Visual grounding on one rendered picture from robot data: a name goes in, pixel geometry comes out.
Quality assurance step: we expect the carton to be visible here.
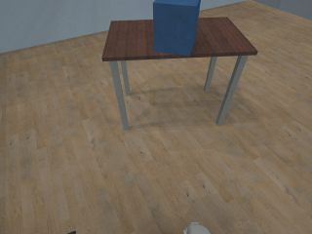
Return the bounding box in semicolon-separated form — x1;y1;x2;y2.
153;0;201;57

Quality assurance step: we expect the table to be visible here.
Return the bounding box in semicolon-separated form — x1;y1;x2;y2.
101;17;258;131

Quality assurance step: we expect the robot right thigh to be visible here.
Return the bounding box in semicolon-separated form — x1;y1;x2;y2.
183;224;211;234

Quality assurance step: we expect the right robot shin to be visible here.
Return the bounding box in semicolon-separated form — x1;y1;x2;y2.
189;222;199;226

